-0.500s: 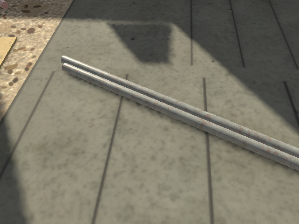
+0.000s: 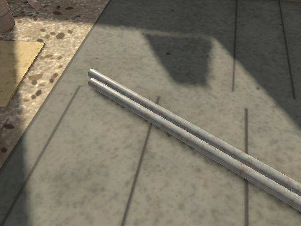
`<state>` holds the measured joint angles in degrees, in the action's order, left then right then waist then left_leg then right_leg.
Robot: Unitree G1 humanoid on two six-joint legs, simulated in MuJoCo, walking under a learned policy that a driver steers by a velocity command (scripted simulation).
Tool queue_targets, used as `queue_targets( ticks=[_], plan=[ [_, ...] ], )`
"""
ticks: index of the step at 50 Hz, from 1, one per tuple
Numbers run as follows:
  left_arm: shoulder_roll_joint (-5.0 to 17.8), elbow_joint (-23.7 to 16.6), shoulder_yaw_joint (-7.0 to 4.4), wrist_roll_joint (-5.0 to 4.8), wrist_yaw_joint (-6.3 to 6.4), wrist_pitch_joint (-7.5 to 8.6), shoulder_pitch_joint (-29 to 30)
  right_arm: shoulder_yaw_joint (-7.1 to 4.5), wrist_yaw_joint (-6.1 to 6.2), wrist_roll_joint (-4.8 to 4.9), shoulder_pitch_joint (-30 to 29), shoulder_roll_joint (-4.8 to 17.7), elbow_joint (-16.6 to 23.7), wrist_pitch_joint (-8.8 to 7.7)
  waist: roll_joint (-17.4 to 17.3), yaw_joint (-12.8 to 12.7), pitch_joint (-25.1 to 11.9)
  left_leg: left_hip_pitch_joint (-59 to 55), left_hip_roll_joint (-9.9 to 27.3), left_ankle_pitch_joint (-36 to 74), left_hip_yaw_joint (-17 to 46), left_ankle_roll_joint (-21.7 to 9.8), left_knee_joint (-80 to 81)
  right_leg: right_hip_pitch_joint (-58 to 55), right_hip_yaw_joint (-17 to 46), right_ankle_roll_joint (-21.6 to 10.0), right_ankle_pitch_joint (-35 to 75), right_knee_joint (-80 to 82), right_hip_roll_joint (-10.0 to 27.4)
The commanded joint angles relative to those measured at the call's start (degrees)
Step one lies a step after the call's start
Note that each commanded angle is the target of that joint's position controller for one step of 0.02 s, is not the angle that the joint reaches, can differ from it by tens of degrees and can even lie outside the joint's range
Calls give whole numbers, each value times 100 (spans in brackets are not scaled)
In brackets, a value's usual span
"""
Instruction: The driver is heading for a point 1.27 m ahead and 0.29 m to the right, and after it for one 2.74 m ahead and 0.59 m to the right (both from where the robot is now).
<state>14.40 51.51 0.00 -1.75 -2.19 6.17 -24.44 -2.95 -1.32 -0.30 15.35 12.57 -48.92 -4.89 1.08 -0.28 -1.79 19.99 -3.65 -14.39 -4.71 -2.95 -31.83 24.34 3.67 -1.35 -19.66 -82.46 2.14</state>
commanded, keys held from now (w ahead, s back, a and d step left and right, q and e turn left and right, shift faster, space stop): w+e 0.28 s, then e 0.34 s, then w+e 0.02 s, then w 0.12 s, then w+q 0.24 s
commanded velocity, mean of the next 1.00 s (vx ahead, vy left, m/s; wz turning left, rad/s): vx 0.34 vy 0.00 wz -0.33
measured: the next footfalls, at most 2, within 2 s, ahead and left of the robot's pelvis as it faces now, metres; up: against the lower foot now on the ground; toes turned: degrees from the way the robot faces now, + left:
right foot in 0.32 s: +0.36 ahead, -0.18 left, +0.00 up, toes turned -13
left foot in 0.84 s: +0.53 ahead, -0.02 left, +0.00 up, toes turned -27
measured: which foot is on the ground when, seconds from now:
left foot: down 0.00-0.32, up 0.34-0.82, down 0.84-1.00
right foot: up 0.00-0.30, down 0.32-0.84, up 0.86-1.00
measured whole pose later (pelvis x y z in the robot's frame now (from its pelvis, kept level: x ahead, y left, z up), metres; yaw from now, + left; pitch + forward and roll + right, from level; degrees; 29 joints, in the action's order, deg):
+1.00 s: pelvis +0.46 -0.10 +0.02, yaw -21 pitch +3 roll -1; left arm 15.1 37.5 -2.9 0.1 0.0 3.9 -11.1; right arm -3.1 -0.2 0.7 18.6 14.1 -42.6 -4.2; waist 1.8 2.6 -2.0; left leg 16.2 -2.7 -13.7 5.0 -2.5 -26.9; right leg 27.9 2.3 -0.7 -22.9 -56.9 -2.1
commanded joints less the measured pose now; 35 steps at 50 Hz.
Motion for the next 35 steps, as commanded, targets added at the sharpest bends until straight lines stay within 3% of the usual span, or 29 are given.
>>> queue_targets(
  ticks=[1,3,5,7,9,12,14,15,16,17,18,19,20,21,22,24,27,29,31,35],
  plan=[
    [159,-718,-154,-243,294,-105,24,43,-19,65,-705,110,398,-140,-321,-450,186,-123,1917,981,1594,-1095,2333,1098,428,-30,171,60,562],
    [101,-894,-165,-116,346,-286,331,25,8,-45,-651,241,255,-231,-398,-466,601,600,1682,1358,818,-971,2604,1090,297,87,523,760,613],
    [109,-1071,-162,63,295,-285,635,-35,106,-75,-430,552,155,-293,-297,-434,574,633,1389,1809,224,-909,2584,1025,97,155,1483,1862,609],
    [74,-1153,-138,69,198,-244,1088,-93,190,-11,-219,802,149,-310,-278,-184,379,272,1197,1851,-161,-753,2506,660,-171,102,2380,3210,538],
    [81,-1327,-123,44,114,-236,1671,-161,238,97,167,1045,53,-270,-239,130,343,-627,1481,1664,-55,-718,2500,844,-286,28,2548,3962,500],
    [280,-1617,-191,67,16,-256,2272,-245,234,153,455,1154,-63,-62,-222,373,515,-1986,1868,2106,-89,-586,2069,1518,-397,-199,2021,4523,396],
    [471,-1741,-297,88,-43,-274,2199,-304,238,147,403,1283,-33,69,-423,221,368,-2403,1935,3692,-266,-408,1373,1191,-707,-420,1326,4607,102],
    [643,-1677,-403,113,-59,-281,1744,-323,265,127,285,1343,19,154,-518,-66,154,-2425,1823,4768,-416,-264,550,606,-918,-527,1125,4718,-177],
    [929,-1441,-578,136,-39,-277,824,-302,301,113,182,1281,112,225,-386,-514,-289,-2116,1513,5163,-596,-48,-747,-560,-1027,-677,1545,5085,-536],
    [1548,-1325,-778,191,65,-302,3,-216,335,-20,228,1080,363,189,368,-752,-945,-621,1137,3363,-639,288,-2708,-2416,276,-1027,3201,4972,313],
    [1994,-1456,-797,212,45,-260,258,71,206,-158,957,287,580,23,1729,-103,-1854,1734,-112,-2019,50,670,-4864,-4389,3382,-2266,3677,5527,1850],
    [1505,-1628,-713,196,51,-277,89,-73,132,-12,476,965,507,-131,812,-575,-2494,1958,132,-2015,1116,557,-5311,-4519,3626,-2150,3795,5837,1756],
    [1262,-1676,-642,209,76,-276,442,-89,131,152,-30,1028,736,-179,574,-510,-1830,2266,378,-1552,1084,469,-5239,-3993,2747,-1908,4176,5779,1588],
    [1092,-1720,-613,128,103,-298,775,-51,201,74,-281,944,815,-184,-75,-337,-1236,2292,612,-1144,979,471,-4851,-3179,2149,-1702,4382,5804,1332],
    [995,-1793,-593,104,134,-331,1072,-84,267,-6,-417,984,859,-129,-230,-165,-820,2136,754,-965,915,505,-4547,-2407,1773,-1608,4501,5937,1159],
    [893,-1891,-566,222,167,-343,1333,-123,310,-17,-319,990,967,51,-16,153,-652,1579,834,-809,967,551,-4173,-1487,1482,-1569,4679,6194,939],
    [1031,-1837,-619,190,250,-346,1338,-70,382,-51,-316,774,1006,168,79,257,-649,1484,674,-499,881,741,-3285,-1047,1110,-1527,5142,6185,727],
    [1094,-1811,-644,141,335,-435,1317,-49,410,-73,-530,736,1067,200,152,209,-746,1475,581,-66,900,842,-2671,-1026,1052,-1413,4900,6062,597],
    [1102,-1816,-658,88,404,-538,1323,-38,401,-51,-793,717,1123,227,289,119,-824,1358,476,380,928,882,-2115,-1020,1098,-1239,4310,5957,481],
    [974,-1771,-616,102,409,-595,1207,-23,266,59,-1310,708,1241,229,532,-173,-634,1234,516,807,981,767,-1117,-1053,1578,-1183,1255,6184,549]
  ],
)
Velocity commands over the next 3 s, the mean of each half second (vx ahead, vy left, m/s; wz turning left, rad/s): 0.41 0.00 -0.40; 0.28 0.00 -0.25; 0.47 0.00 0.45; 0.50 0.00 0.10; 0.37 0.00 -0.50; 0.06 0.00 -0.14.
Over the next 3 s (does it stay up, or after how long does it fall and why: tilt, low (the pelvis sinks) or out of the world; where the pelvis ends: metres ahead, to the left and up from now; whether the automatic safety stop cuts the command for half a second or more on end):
stays up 1.29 -0.19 0.01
